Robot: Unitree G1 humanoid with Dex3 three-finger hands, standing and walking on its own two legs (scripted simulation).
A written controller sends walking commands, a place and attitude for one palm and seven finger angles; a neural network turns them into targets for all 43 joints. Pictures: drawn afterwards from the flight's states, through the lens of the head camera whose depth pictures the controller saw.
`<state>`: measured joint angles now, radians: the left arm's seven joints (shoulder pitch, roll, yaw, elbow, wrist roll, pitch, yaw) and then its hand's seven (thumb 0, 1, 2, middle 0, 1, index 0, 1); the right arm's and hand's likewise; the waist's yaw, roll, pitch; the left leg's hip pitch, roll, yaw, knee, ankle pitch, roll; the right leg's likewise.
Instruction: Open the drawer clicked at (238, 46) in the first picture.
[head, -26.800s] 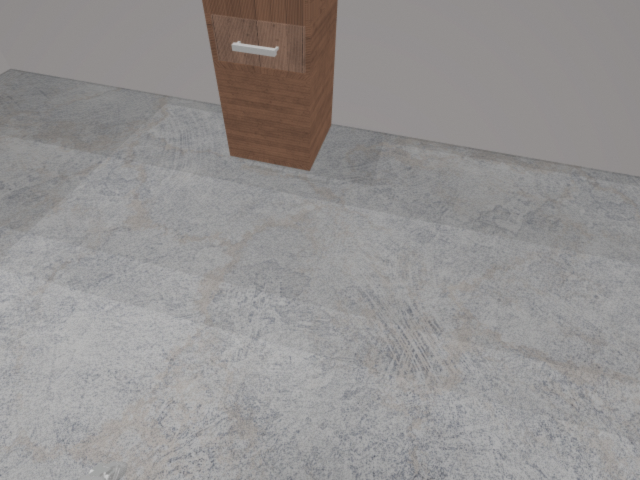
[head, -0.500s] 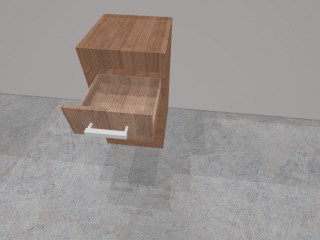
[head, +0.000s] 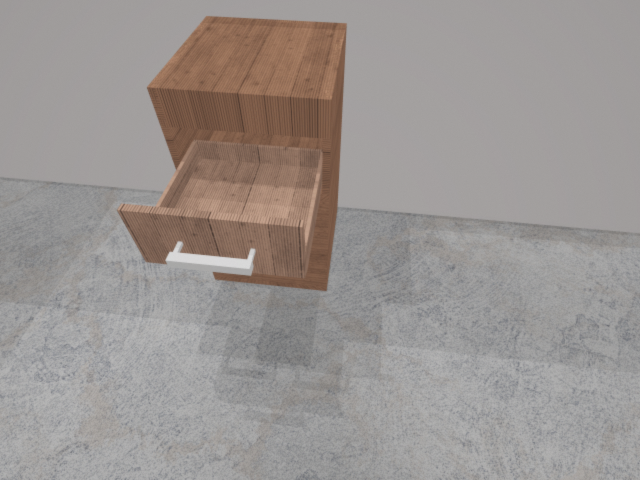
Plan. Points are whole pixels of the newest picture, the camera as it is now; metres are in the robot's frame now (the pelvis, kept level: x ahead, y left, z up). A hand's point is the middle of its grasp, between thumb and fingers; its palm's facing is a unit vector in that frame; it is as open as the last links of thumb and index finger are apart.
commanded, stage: look to check the result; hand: left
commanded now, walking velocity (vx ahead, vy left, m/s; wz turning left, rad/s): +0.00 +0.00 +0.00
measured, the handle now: (212, 256) +0.57 +0.26 -0.18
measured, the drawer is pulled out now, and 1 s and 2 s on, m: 0.30 0.30 0.30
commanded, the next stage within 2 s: stand and wait in 0.22 s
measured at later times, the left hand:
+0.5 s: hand out of the picture +0.00 +0.15 -0.18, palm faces +0.05 -0.98 -0.17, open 7.3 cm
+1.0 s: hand out of the picture +0.00 +0.14 -0.17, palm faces +0.05 -0.98 -0.18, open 7.3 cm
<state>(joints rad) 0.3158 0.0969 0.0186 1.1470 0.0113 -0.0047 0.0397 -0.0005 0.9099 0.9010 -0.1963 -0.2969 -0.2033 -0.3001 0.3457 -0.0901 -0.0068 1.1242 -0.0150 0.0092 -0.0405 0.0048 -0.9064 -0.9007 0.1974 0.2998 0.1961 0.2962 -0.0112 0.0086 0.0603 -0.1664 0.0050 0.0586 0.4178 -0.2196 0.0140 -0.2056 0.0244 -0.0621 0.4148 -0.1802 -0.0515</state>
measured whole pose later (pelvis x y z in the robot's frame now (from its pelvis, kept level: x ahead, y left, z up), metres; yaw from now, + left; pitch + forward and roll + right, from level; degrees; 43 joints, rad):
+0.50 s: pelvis +0.01 +0.00 +0.00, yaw +0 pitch -2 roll +0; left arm 0.29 0.10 0.02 1.15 0.01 -0.01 0.04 0.00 0.91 0.90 -0.20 -0.30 -0.20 -0.30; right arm 0.33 -0.09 -0.01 1.13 -0.01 0.00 -0.05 0.00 -0.91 -0.90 0.20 0.30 0.20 0.30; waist -0.01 0.01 0.06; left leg -0.14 0.01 0.06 0.40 -0.23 0.01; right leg -0.18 0.03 -0.06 0.40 -0.19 -0.05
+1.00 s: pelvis +0.02 -0.01 +0.00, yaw +0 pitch -2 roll +0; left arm 0.30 0.10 0.02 1.15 0.01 -0.01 0.04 0.00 0.91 0.90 -0.20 -0.30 -0.20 -0.30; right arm 0.32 -0.10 -0.01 1.14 -0.01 0.01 -0.05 0.00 -0.91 -0.90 0.20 0.30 0.20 0.30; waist -0.01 0.02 0.06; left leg -0.13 0.02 0.05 0.39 -0.23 0.00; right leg -0.17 0.04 -0.07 0.39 -0.20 -0.07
